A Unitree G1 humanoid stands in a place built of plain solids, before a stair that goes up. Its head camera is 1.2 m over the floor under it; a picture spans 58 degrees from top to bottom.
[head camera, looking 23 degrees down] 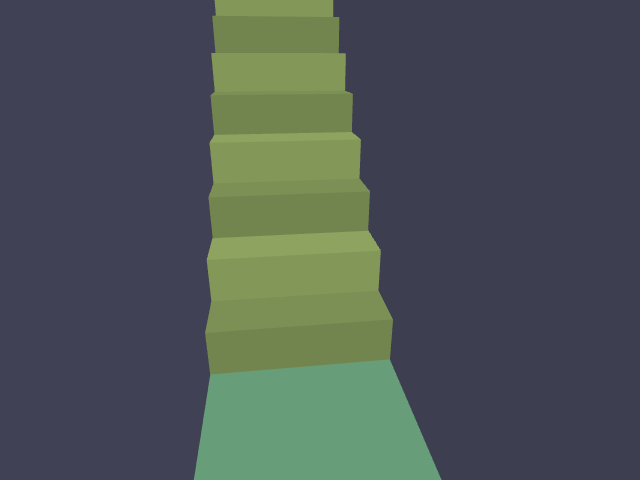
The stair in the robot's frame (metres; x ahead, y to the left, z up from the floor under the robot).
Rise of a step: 0.20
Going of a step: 0.24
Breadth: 0.76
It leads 7 degrees to the left of straight ahead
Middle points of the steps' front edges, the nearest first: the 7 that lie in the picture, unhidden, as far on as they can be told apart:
1.47 0.07 0.20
1.70 0.10 0.41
1.94 0.14 0.61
2.18 0.17 0.81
2.42 0.20 1.01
2.66 0.23 1.22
2.89 0.26 1.42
